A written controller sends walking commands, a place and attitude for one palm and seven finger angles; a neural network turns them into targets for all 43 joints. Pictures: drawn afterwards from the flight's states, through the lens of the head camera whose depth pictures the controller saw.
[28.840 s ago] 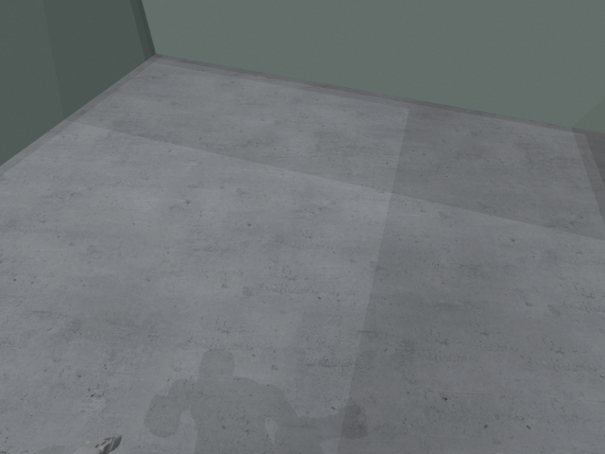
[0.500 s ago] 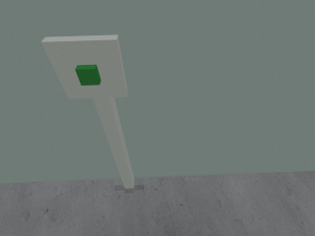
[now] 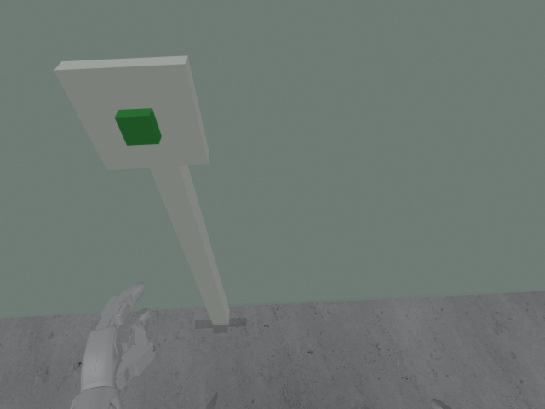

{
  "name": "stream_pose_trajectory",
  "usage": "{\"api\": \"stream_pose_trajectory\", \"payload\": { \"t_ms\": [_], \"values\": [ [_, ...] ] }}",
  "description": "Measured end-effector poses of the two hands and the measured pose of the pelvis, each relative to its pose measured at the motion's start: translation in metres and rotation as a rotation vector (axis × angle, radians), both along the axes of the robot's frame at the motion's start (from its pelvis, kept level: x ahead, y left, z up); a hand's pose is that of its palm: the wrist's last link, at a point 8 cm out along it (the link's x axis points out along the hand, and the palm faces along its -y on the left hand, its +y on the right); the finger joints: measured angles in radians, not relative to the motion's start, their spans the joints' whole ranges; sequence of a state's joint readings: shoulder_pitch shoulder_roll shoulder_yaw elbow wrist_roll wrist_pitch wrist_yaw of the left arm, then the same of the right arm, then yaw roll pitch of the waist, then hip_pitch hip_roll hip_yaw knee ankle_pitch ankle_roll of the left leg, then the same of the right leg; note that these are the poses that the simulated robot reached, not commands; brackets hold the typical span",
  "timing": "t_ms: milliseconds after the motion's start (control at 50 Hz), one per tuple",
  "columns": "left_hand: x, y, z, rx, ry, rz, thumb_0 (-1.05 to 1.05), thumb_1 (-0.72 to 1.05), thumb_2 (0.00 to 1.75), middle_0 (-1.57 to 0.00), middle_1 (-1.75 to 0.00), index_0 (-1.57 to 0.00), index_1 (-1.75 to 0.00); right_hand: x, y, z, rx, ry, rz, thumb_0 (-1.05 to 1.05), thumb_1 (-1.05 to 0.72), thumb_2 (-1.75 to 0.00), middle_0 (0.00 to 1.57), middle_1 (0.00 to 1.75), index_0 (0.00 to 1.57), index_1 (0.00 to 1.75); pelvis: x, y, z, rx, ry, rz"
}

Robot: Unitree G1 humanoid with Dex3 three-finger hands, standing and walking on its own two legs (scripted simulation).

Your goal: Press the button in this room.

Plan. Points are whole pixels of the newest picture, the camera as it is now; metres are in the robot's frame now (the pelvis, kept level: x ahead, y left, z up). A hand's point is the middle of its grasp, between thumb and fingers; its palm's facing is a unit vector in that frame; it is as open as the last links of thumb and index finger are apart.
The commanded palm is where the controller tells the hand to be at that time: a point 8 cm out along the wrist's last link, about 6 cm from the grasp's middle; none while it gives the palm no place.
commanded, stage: raise the hand and make a fist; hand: left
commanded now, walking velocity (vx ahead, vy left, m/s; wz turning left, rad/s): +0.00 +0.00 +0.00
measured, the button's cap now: (139, 126) +0.52 +0.25 +0.16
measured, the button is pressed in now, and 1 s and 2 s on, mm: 0 0 0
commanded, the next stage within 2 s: aim a knuckle at the button in 1.80 s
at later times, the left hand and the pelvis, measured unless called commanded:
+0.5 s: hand (152, 366) +0.18 +0.16 +0.04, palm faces -0.05 -1.00 -0.08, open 3.6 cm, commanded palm +0.13 +0.24 +0.04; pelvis -0.04 -0.01 -0.04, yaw +1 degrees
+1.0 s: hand (97, 326) +0.20 +0.22 +0.10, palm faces +0.12 -0.99 -0.07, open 3.1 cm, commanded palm +0.17 +0.27 +0.11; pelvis -0.01 +0.01 -0.01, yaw +0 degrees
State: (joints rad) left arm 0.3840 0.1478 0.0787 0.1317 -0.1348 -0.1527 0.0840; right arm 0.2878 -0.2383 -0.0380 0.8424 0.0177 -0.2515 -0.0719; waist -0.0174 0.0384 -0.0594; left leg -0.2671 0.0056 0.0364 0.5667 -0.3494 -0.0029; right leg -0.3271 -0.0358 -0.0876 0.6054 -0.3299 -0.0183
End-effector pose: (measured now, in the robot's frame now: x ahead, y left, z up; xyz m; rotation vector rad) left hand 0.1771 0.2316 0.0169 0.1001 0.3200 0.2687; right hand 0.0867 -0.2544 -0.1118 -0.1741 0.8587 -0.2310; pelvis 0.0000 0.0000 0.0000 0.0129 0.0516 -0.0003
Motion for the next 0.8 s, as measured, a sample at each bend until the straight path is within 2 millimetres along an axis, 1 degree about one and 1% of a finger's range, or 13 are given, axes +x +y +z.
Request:
{"api": "stream_pose_trajectory", "payload": {
  "t_ms": [40, 80, 140, 220, 280, 340, 420, 460, 540, 600, 660, 720, 800],
  "values": [
    [0.014, -0.007, 0.021, -0.014, -0.192, -0.065, 0.01, 0.92, 0.89, -0.33, -0.43, -0.32, -0.44, 0.028, -0.008, 0.012, -0.017, -0.126, 0.016, 0.02, -0.92, -0.90, 0.20, 0.30, 0.20, 0.29, -0.006, -0.004, -0.007, 0.006, 0.033, -0.010],
    [0.011, -0.016, 0.026, -0.049, -0.324, -0.140, 0.01, 0.92, 0.89, -0.37, -0.48, -0.36, -0.49, 0.052, -0.015, 0.026, -0.033, -0.230, 0.046, 0.02, -0.92, -0.90, 0.20, 0.30, 0.20, 0.29, -0.013, -0.008, -0.015, 0.013, 0.062, -0.019],
    [-0.015, -0.022, 0.005, -0.091, -0.342, -0.215, 0.00, 0.91, 0.89, -0.44, -0.56, -0.43, -0.57, 0.081, -0.020, 0.045, -0.062, -0.343, 0.105, 0.01, -0.91, -0.90, 0.20, 0.30, 0.20, 0.29, -0.022, -0.014, -0.027, 0.016, 0.082, -0.020],
    [-0.065, -0.015, -0.034, -0.125, -0.165, -0.166, 0.00, 0.90, 0.89, -0.55, -0.67, -0.54, -0.68, 0.107, -0.016, 0.058, -0.095, -0.425, 0.178, 0.01, -0.91, -0.90, 0.20, 0.30, 0.20, 0.29, -0.031, -0.018, -0.038, 0.009, 0.094, -0.002],
    [-0.089, -0.001, -0.037, -0.081, -0.146, -0.059, 0.01, 0.90, 0.89, -0.63, -0.76, -0.63, -0.77, 0.114, -0.005, 0.056, -0.097, -0.440, 0.226, 0.01, -0.91, -0.90, 0.19, 0.30, 0.20, 0.29, -0.035, -0.020, -0.044, -0.006, 0.097, 0.019],
    [-0.088, 0.007, -0.014, -0.018, -0.287, -0.016, 0.02, 0.90, 0.90, -0.72, -0.85, -0.71, -0.86, 0.109, 0.012, 0.042, -0.070, -0.413, 0.267, 0.01, -0.91, -0.90, 0.19, 0.30, 0.20, 0.29, -0.039, -0.020, -0.048, -0.023, 0.095, 0.037],
    [-0.057, -0.003, 0.023, 0.015, -0.470, -0.159, 0.02, 0.90, 0.90, -0.82, -0.97, -0.81, -0.98, 0.085, 0.033, 0.016, 0.000, -0.338, 0.277, 0.01, -0.91, -0.90, 0.20, 0.30, 0.20, 0.30, -0.043, -0.018, -0.049, -0.039, 0.080, 0.047],
    [-0.036, -0.011, 0.030, 0.009, -0.458, -0.267, 0.02, 0.90, 0.90, -0.88, -1.03, -0.87, -1.04, 0.067, 0.039, 0.006, 0.037, -0.291, 0.245, 0.01, -0.90, -0.90, 0.20, 0.30, 0.20, 0.30, -0.044, -0.017, -0.047, -0.038, 0.076, 0.041],
    [-0.011, -0.012, 0.021, -0.065, -0.270, -0.335, 0.01, 0.90, 0.90, -0.99, -1.15, -0.98, -1.16, 0.033, 0.041, -0.001, 0.081, -0.208, 0.135, 0.01, -0.90, -0.90, 0.20, 0.30, 0.21, 0.30, -0.040, -0.011, -0.037, -0.024, 0.065, 0.015],
    [-0.012, 0.000, 0.021, -0.090, -0.194, -0.243, 0.01, 0.90, 0.90, -1.07, -1.24, -1.06, -1.25, 0.015, 0.034, 0.000, 0.070, -0.172, 0.068, 0.01, -0.90, -0.90, 0.20, 0.30, 0.21, 0.30, -0.035, -0.007, -0.029, -0.018, 0.056, -0.003],
    [-0.022, 0.016, 0.035, -0.038, -0.231, -0.137, 0.02, 0.90, 0.90, -1.15, -1.33, -1.14, -1.33, 0.007, 0.026, 0.004, 0.039, -0.151, 0.057, 0.02, -0.90, -0.90, 0.20, 0.30, 0.21, 0.30, -0.029, -0.002, -0.025, -0.017, 0.053, -0.009],
    [-0.031, 0.026, 0.052, 0.020, -0.313, -0.096, 0.02, 0.90, 0.90, -1.21, -1.39, -1.20, -1.40, 0.008, 0.021, 0.007, 0.004, -0.146, 0.094, 0.02, -0.90, -0.90, 0.20, 0.30, 0.20, 0.30, -0.027, 0.002, -0.025, -0.022, 0.049, 0.002],
    [-0.028, 0.024, 0.060, 0.017, -0.368, -0.149, 0.01, 0.90, 0.90, -1.26, -1.45, -1.25, -1.46, 0.024, 0.020, 0.012, -0.027, -0.178, 0.141, 0.02, -0.90, -0.90, 0.20, 0.30, 0.20, 0.30, -0.026, 0.008, -0.024, -0.030, 0.041, 0.016]
  ]
}}
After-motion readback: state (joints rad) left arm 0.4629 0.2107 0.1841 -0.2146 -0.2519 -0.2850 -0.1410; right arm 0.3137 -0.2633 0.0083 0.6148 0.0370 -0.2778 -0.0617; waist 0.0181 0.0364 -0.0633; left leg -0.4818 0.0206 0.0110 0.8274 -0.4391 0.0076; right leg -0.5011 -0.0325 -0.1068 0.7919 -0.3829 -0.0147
